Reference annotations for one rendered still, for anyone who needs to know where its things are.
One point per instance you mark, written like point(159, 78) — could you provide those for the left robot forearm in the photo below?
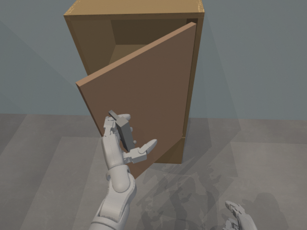
point(114, 210)

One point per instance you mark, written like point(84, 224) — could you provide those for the left robot hand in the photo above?
point(111, 149)

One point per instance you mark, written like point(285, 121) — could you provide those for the right robot hand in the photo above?
point(245, 222)

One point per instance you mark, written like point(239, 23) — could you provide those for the handle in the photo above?
point(124, 131)

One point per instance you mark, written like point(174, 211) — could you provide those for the cupboard door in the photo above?
point(151, 84)

